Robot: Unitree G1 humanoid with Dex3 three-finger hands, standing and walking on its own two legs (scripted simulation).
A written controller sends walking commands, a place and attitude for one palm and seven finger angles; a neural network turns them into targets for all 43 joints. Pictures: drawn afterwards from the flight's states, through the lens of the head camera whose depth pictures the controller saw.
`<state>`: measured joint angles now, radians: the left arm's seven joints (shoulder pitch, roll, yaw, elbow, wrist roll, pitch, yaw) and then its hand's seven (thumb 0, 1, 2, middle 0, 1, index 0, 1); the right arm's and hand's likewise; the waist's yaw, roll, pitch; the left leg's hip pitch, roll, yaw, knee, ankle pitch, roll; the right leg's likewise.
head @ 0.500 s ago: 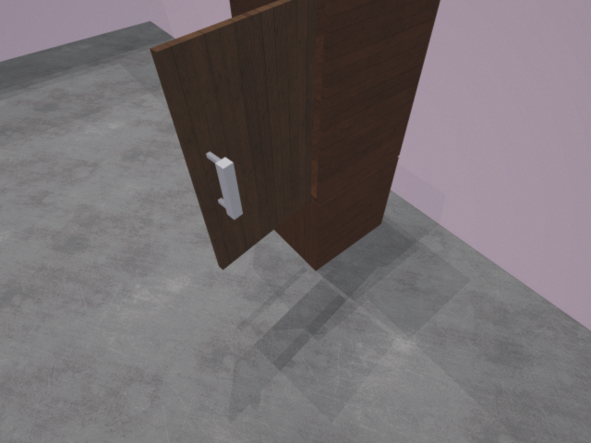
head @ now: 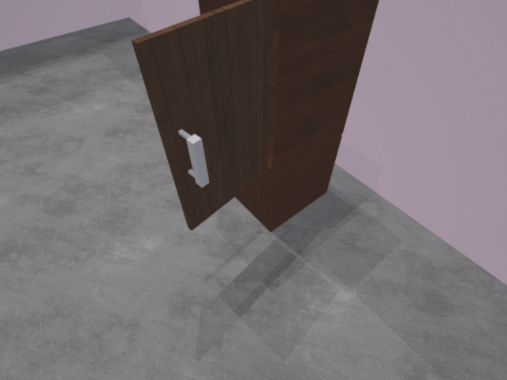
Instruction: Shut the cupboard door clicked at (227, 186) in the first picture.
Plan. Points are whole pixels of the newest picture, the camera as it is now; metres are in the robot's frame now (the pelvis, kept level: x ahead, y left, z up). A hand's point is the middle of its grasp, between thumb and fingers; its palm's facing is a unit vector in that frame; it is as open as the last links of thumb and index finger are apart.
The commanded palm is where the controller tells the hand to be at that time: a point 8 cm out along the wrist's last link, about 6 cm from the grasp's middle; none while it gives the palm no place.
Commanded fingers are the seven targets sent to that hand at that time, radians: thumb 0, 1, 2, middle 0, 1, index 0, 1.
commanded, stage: look at it before walking up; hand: left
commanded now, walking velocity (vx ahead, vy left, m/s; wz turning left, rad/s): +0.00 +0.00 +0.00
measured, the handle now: (192, 158) +0.61 +0.18 -0.05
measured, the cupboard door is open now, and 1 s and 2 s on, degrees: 98 98 98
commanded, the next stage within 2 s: walk to a spot facing it in 0.34 s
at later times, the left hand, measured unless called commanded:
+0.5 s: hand out of the picture +0.03 +0.21 -0.17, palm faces +0.01 -0.96 -0.27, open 7.4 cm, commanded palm none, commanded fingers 0.00 0.90 0.90 -0.20 -0.30 -0.20 -0.30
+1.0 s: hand out of the picture +0.06 +0.18 -0.17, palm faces -0.16 -0.94 -0.31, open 7.4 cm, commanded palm none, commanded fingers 0.00 0.90 0.90 -0.20 -0.30 -0.20 -0.30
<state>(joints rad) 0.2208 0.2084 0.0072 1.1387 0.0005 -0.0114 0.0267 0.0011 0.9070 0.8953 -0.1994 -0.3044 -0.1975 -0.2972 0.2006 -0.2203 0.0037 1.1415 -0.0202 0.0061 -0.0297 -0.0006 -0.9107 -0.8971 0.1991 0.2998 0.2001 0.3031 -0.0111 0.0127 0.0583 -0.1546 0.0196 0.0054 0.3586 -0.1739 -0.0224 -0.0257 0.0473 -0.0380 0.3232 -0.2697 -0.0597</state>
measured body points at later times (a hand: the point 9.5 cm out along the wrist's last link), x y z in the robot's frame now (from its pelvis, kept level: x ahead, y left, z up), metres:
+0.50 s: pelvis +0.00 +0.00 +0.00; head +0.01 -0.01 +0.45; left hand +0.03 +0.26 -0.15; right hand +0.03 -0.25 -0.16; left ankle +0.01 +0.14 -0.75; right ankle -0.06 -0.08 -0.75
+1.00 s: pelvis -0.03 -0.02 -0.01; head +0.01 -0.06 +0.43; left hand +0.07 +0.23 -0.14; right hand -0.03 -0.29 -0.18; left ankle -0.02 +0.14 -0.67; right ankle -0.05 -0.09 -0.75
